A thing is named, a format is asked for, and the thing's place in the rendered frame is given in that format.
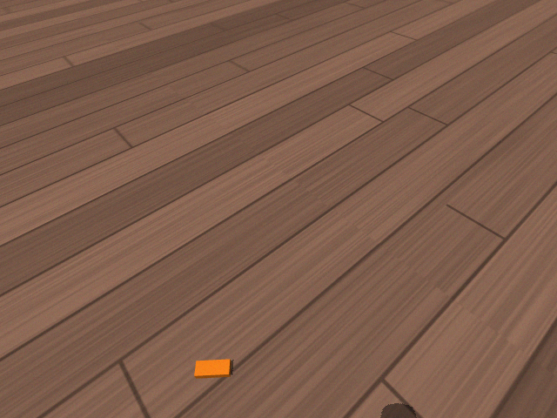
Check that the small box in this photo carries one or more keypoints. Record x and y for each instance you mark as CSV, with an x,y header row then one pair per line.
x,y
213,369

